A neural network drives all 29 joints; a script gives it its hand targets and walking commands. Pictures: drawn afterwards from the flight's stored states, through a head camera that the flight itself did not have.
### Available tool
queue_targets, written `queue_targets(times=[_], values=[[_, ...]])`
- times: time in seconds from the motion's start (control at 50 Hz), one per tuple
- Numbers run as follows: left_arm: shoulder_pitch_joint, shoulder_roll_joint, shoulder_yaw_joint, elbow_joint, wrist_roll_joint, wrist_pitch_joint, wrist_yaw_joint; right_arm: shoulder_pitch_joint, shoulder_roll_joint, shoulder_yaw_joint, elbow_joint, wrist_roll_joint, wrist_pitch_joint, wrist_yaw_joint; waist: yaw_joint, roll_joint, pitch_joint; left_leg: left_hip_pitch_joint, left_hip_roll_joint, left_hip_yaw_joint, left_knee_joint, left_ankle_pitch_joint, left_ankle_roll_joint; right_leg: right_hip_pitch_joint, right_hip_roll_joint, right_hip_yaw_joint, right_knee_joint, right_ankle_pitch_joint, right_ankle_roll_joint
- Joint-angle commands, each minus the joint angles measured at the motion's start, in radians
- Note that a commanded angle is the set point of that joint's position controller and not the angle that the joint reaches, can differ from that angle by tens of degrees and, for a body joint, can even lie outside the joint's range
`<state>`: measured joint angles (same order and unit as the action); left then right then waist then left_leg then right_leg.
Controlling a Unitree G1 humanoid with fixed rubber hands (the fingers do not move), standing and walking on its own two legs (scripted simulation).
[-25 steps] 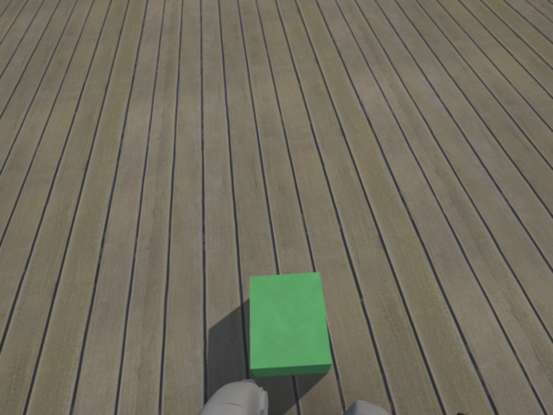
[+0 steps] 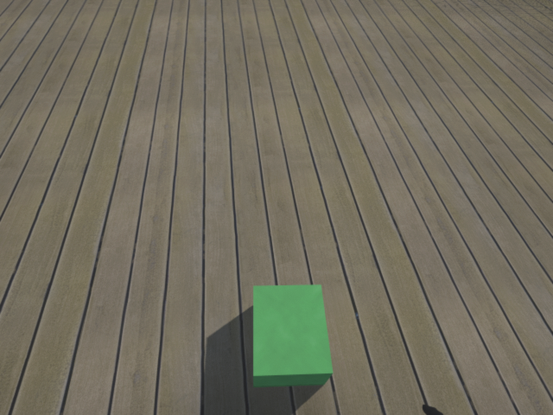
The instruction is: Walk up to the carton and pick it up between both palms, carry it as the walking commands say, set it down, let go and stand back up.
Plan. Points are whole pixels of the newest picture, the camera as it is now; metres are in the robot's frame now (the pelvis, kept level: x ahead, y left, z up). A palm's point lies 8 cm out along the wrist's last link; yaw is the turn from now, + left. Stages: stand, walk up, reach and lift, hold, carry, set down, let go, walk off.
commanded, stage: walk up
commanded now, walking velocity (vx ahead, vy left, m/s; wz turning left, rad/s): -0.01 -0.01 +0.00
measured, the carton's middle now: (288, 334) +0.44 -0.06 -0.69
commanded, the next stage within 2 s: stand in 0.70 s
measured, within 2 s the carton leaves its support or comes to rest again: neither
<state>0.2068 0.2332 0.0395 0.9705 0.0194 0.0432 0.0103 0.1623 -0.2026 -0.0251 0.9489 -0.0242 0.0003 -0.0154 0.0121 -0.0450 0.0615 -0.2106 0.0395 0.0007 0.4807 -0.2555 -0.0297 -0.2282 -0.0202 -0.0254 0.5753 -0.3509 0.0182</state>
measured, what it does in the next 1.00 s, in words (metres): steps on the spot: right foot, then left foot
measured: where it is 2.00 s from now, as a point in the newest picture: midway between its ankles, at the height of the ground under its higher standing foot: outside the picture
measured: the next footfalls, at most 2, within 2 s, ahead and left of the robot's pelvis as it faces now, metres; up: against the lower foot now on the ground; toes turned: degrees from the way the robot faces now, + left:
right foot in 0.02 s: +0.02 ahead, -0.18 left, +0.00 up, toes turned +2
left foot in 0.60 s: -0.01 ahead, +0.05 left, +0.00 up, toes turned -1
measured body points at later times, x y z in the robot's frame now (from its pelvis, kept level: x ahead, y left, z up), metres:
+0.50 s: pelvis -0.03 -0.07 +0.01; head -0.01 -0.10 +0.46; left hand +0.04 +0.17 -0.13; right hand +0.01 -0.33 -0.15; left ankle -0.04 +0.08 -0.71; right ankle -0.02 -0.17 -0.74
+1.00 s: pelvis -0.04 -0.06 -0.01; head -0.01 -0.06 +0.44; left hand +0.06 +0.18 -0.15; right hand +0.06 -0.31 -0.14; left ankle -0.04 +0.05 -0.74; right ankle -0.02 -0.17 -0.74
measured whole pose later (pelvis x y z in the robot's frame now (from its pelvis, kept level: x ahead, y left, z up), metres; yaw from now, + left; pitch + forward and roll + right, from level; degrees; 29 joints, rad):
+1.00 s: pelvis -0.04 -0.06 -0.01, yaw -1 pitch +2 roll +0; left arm 0.16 0.22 -0.01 0.80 -0.07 0.22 0.01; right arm 0.17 -0.23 0.02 0.79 0.08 0.20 -0.02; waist 0.01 0.00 0.02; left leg -0.32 0.01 0.02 0.61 -0.32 0.01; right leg -0.36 0.00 -0.03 0.59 -0.27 -0.02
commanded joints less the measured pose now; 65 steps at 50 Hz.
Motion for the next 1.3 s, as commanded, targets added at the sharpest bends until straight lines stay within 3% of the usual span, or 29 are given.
queue_targets(times=[0.0,0.02,0.04,0.1,0.12,0.14,0.16,0.18,0.2,0.22,0.26,0.28,0.3,0.32,0.34,0.36,0.4,0.46,0.5,0.56,0.6,0.64,0.88,0.9,0.92,0.98,1.06,1.14,1.28], values=[[0.059,0.086,0.012,-0.001,0.010,-0.037,0.018,0.030,-0.155,-0.030,-0.005,0.014,-0.005,-0.011,-0.007,0.179,-0.093,0.060,0.180,-0.154,-0.055,0.418,0.094,0.135,-0.061,0.035,-0.261,0.206,-0.016],[0.045,0.133,0.020,0.001,0.013,-0.044,0.017,0.042,-0.127,-0.023,-0.009,0.019,-0.007,-0.010,-0.031,0.047,-0.100,-0.006,0.123,-0.099,-0.035,0.320,0.060,0.174,-0.124,0.093,-0.227,0.390,-0.037],[0.033,0.154,0.027,0.007,0.001,-0.037,0.011,0.027,-0.123,-0.025,-0.012,0.021,-0.005,-0.016,-0.030,-0.075,-0.077,0.014,0.079,-0.034,-0.027,0.152,0.044,0.102,-0.131,0.120,-0.220,0.405,-0.074],[0.009,0.161,0.033,-0.008,0.006,-0.016,0.006,0.077,-0.175,-0.041,0.004,0.010,0.009,-0.032,-0.028,-0.074,-0.032,0.015,0.111,-0.040,0.007,0.134,0.041,0.010,-0.097,0.075,-0.194,0.270,-0.078],[0.003,0.163,0.038,-0.016,0.007,-0.004,-0.001,0.121,-0.217,-0.057,0.011,0.004,0.015,-0.041,-0.038,-0.025,-0.019,0.048,0.188,-0.134,-0.029,0.170,0.072,-0.071,-0.053,0.030,-0.105,0.227,-0.055],[-0.001,0.134,0.037,-0.029,0.009,0.005,-0.010,0.168,-0.261,-0.073,0.015,-0.005,0.017,-0.048,-0.048,0.108,-0.032,0.081,0.301,-0.282,-0.104,0.207,0.130,-0.147,-0.003,-0.014,0.017,0.172,-0.025],[-0.002,0.101,0.034,-0.041,0.015,0.014,-0.018,0.177,-0.298,-0.088,0.007,-0.010,0.019,-0.053,-0.064,0.258,-0.038,0.065,0.428,-0.401,-0.177,0.279,0.224,-0.203,0.030,-0.022,0.211,-0.049,-0.001],[-0.014,0.092,0.037,-0.058,0.019,0.020,-0.023,0.168,-0.284,-0.086,-0.003,-0.012,0.015,-0.052,-0.080,0.281,-0.040,0.038,0.486,-0.434,-0.194,0.392,0.292,-0.234,0.000,0.040,0.396,-0.173,0.006],[-0.001,0.087,0.040,-0.068,0.013,0.021,-0.029,0.116,-0.262,-0.084,-0.014,-0.007,0.009,-0.053,-0.046,0.225,-0.048,-0.004,0.450,-0.358,-0.168,0.392,0.269,-0.197,-0.036,0.096,0.427,-0.156,-0.003],[0.037,0.074,0.034,-0.073,0.004,0.014,-0.032,0.025,-0.235,-0.074,-0.033,-0.009,0.007,-0.048,0.001,0.240,-0.049,-0.060,0.364,-0.252,-0.153,0.321,0.201,-0.120,-0.051,0.100,0.321,-0.132,-0.015],[0.110,0.032,0.016,-0.034,-0.008,-0.016,-0.033,-0.065,-0.171,-0.051,-0.033,-0.005,0.017,-0.020,0.057,0.286,-0.047,-0.110,0.150,-0.058,-0.087,0.110,0.079,0.092,0.001,-0.007,-0.106,0.059,-0.007],[0.115,0.057,0.018,-0.013,0.001,-0.033,-0.029,0.004,-0.111,-0.034,-0.001,0.001,0.029,-0.009,0.041,0.171,-0.043,-0.150,0.059,0.019,0.018,-0.004,0.062,0.183,-0.012,0.000,-0.229,0.098,0.004],[0.119,0.135,0.031,-0.019,0.014,-0.045,-0.020,0.065,-0.048,-0.009,-0.013,-0.002,0.032,-0.003,0.034,-0.029,-0.058,-0.224,0.013,0.015,0.107,-0.142,0.045,0.193,-0.201,0.217,-0.316,0.121,-0.017],[0.091,0.228,0.045,-0.046,0.019,-0.049,-0.010,0.095,-0.054,-0.015,-0.036,-0.010,0.043,-0.011,0.022,-0.212,-0.036,-0.219,-0.024,0.004,0.192,-0.340,0.038,0.040,-0.386,0.445,-0.437,0.103,-0.123],[0.064,0.223,0.039,-0.039,0.016,-0.045,-0.009,0.048,-0.107,-0.032,-0.024,-0.010,0.056,-0.017,0.034,-0.207,0.010,-0.137,0.011,-0.068,0.244,-0.300,0.049,-0.060,-0.341,0.428,-0.447,-0.008,-0.159],[-0.015,0.177,0.021,-0.051,0.011,-0.047,-0.006,0.058,-0.113,-0.034,-0.005,0.001,0.056,-0.012,-0.004,-0.164,0.031,-0.104,0.003,-0.064,0.257,-0.221,0.057,-0.073,-0.278,0.350,-0.435,-0.023,-0.143],[-0.074,0.122,0.001,-0.054,-0.004,-0.053,0.001,0.129,-0.098,-0.030,0.059,0.010,0.048,-0.010,-0.043,-0.118,0.008,-0.073,-0.004,-0.042,0.256,-0.131,0.042,-0.020,-0.195,0.221,-0.380,0.152,-0.112],[0.000,0.111,0.002,-0.003,-0.010,-0.065,0.011,0.116,-0.078,-0.020,0.071,0.008,0.035,-0.014,-0.018,-0.091,-0.040,-0.068,-0.018,-0.017,0.172,-0.149,0.025,0.088,-0.206,0.179,-0.314,0.391,-0.137],[0.027,0.104,0.003,0.026,-0.011,-0.062,0.012,0.109,-0.070,-0.016,0.070,0.013,0.030,-0.018,-0.007,-0.112,-0.050,-0.049,-0.021,-0.012,0.085,-0.147,0.027,0.117,-0.217,0.196,-0.294,0.392,-0.146],[0.017,0.088,0.003,0.049,-0.016,-0.051,0.013,0.159,-0.060,-0.012,0.096,0.024,0.012,-0.025,-0.031,-0.087,-0.052,0.085,0.004,-0.019,-0.129,0.091,0.028,0.059,-0.198,0.192,-0.274,0.320,-0.112],[0.022,0.039,-0.003,0.049,-0.018,-0.052,0.012,0.160,-0.077,-0.006,0.101,0.011,-0.007,-0.023,-0.008,0.015,-0.059,0.151,0.096,-0.096,-0.170,0.205,0.045,-0.008,-0.120,0.135,-0.243,0.225,-0.075],[0.014,0.023,-0.003,0.072,-0.016,-0.049,0.015,0.113,-0.083,-0.001,0.113,0.015,-0.014,-0.014,0.006,0.111,0.001,0.044,0.085,-0.114,-0.207,0.162,0.056,0.058,-0.066,0.078,-0.250,0.190,-0.041],[0.070,0.020,-0.007,0.145,-0.015,-0.051,0.015,0.164,-0.053,0.007,0.161,0.011,-0.022,-0.024,-0.006,0.056,0.023,0.046,0.067,-0.077,-0.217,0.100,0.059,0.096,-0.080,0.096,-0.282,0.203,-0.042],[-0.281,0.120,-0.040,-0.206,-0.161,-0.012,-0.004,-0.186,-0.182,0.033,-0.190,0.133,0.017,-0.008,0.017,0.054,-0.160,-0.250,-0.025,0.034,-0.001,-0.179,0.063,-0.122,0.002,0.057,-0.078,-0.111,-0.090],[-0.556,0.091,-0.024,-0.453,-0.120,0.063,0.006,-0.435,-0.140,0.015,-0.402,0.143,0.082,-0.015,-0.002,0.066,-0.146,-0.261,0.007,0.018,0.049,-0.233,0.070,-0.152,-0.022,0.050,-0.055,-0.117,-0.077],[-0.323,0.112,-0.055,-0.404,-0.091,0.324,-0.005,-0.262,-0.163,0.020,-0.403,0.103,0.358,0.017,-0.020,0.054,-0.059,-0.280,-0.010,0.053,0.050,-0.310,0.072,-0.149,0.005,-0.012,-0.041,-0.240,-0.058],[-0.078,0.070,-0.004,-0.392,-0.045,0.582,-0.006,0.009,-0.107,-0.011,-0.352,0.053,0.634,0.037,-0.001,0.070,-0.095,-0.262,-0.028,0.005,0.060,-0.050,0.063,-0.132,0.027,0.032,-0.002,0.045,-0.069],[-0.038,-0.013,0.008,-0.487,-0.016,0.554,-0.015,-0.018,-0.096,-0.024,-0.487,0.004,0.593,0.062,0.013,0.045,-0.180,-0.240,-0.049,-0.025,0.086,0.234,0.036,-0.102,0.051,0.044,0.029,0.361,-0.055],[-0.167,0.003,0.074,-0.632,0.028,0.384,-0.028,-0.130,-0.051,-0.092,-0.610,-0.037,0.430,0.068,0.014,0.020,-0.455,-0.377,-0.070,-0.009,0.276,0.343,0.014,-0.189,0.037,0.074,0.206,0.520,-0.030]])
